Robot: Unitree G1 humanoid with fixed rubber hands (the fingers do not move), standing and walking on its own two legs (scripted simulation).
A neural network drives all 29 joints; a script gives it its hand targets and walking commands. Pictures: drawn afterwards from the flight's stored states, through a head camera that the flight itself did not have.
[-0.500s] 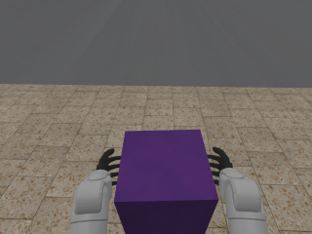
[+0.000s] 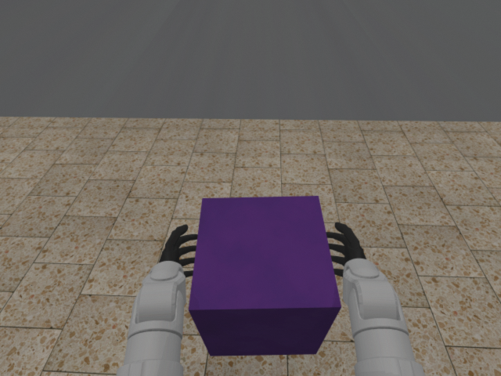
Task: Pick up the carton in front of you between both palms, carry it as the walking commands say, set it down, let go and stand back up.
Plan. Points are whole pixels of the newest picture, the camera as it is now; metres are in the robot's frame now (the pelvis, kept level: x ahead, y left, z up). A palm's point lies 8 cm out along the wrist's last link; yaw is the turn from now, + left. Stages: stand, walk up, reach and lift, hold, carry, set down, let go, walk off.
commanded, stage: carry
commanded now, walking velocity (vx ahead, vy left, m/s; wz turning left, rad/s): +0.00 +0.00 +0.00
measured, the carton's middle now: (261, 279) +0.33 +0.00 -0.05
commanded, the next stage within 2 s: hold in 0.74 s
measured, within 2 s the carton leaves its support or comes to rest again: neither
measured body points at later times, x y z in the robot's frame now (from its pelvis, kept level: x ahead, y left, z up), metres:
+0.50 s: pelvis +0.00 +0.01 +0.00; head -0.02 +0.01 +0.45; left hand +0.31 +0.16 +0.03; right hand +0.31 -0.14 +0.03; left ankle -0.05 +0.10 -0.73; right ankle +0.10 -0.11 -0.73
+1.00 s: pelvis +0.00 +0.00 +0.01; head -0.02 -0.02 +0.46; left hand +0.27 +0.20 +0.04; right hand +0.32 -0.10 +0.04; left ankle -0.05 +0.10 -0.73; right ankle +0.09 -0.13 -0.73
